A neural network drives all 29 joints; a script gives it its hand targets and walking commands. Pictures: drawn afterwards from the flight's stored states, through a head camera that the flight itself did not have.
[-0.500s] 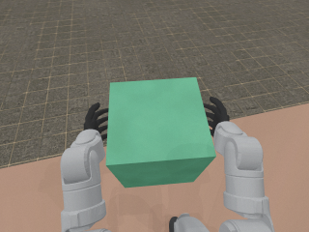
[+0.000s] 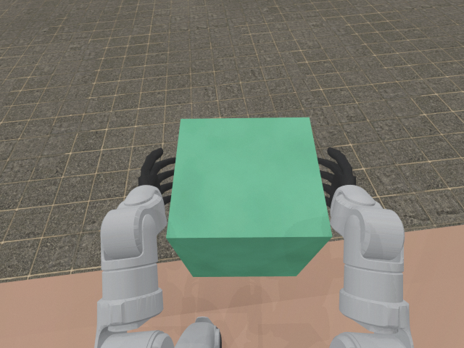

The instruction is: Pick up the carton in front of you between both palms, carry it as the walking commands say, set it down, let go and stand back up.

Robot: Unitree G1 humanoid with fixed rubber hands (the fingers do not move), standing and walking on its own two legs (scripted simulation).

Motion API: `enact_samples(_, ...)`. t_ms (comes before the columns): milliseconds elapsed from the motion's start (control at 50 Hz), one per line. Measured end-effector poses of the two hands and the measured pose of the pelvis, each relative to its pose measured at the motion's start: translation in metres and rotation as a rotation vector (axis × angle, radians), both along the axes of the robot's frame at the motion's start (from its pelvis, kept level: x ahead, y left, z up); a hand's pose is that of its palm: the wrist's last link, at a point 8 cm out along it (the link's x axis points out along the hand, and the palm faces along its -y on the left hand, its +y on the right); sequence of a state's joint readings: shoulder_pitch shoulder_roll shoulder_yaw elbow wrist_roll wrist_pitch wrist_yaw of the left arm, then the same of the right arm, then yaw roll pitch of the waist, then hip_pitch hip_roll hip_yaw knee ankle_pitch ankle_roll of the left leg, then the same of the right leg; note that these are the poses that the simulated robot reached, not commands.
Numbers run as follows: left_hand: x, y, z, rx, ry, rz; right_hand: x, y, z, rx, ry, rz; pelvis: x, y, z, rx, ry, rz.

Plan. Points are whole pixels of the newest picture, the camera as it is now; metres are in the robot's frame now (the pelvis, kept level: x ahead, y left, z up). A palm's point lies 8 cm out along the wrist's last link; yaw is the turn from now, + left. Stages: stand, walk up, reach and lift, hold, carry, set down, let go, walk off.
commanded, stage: carry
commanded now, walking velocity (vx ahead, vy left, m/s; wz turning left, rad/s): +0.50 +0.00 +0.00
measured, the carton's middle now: (244, 206) +0.36 +0.02 +0.04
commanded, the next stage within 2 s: none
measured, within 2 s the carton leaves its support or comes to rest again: neither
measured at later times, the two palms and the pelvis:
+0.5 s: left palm (181, 99) +0.63 +0.17 +0.07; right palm (310, 99) +0.62 -0.13 +0.08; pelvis +0.30 +0.04 -0.02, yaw +0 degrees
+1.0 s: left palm (197, 44) +0.92 +0.17 +0.06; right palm (295, 41) +0.93 -0.13 +0.05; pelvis +0.59 +0.00 -0.04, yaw +1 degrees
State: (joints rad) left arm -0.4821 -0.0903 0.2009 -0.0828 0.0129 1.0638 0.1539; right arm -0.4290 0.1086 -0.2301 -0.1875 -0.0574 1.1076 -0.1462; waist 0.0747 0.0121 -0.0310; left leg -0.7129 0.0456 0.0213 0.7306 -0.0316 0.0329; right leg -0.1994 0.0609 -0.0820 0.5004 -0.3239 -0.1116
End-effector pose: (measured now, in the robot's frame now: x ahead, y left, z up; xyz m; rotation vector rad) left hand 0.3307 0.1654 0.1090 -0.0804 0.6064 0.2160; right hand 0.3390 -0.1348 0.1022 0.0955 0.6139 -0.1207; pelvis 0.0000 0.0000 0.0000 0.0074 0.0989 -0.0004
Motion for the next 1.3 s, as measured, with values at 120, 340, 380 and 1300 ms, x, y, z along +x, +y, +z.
enact_samples(120,0.092,0.018,-0.016,-0.006,-0.025,-0.029,0.086,0.018,-0.01,-0.027,-0.025,-0.016,0.096,0.021,-0.031,-0.029,-0.023,-0.021)
enact_samples(340,0.209,0.012,-0.061,-0.038,0.12,-0.095,0.179,0.014,-0.05,-0.029,0.119,-0.091,0.204,0.043,-0.026,-0.027,-0.01,-0.014)
enact_samples(380,0.231,0.011,-0.059,-0.041,0.1,-0.095,0.201,0.012,-0.047,-0.027,0.098,-0.094,0.225,0.043,-0.023,-0.029,-0.006,-0.012)
enact_samples(1300,0.786,0.023,-0.084,-0.032,0.112,-0.08,0.761,0.024,-0.074,-0.039,0.112,-0.07,0.787,0.044,-0.057,-0.011,-0.013,-0.017)
